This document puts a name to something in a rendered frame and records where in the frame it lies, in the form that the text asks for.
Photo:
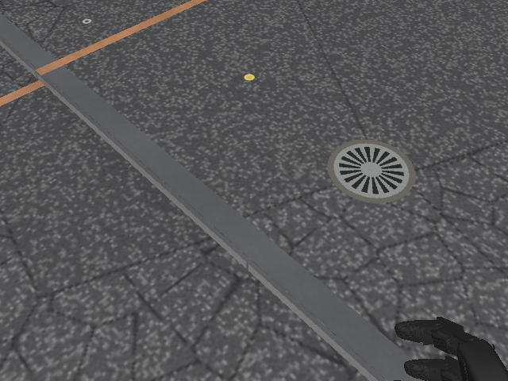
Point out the right robot hand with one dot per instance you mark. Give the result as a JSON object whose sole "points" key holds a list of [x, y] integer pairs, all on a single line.
{"points": [[477, 360]]}

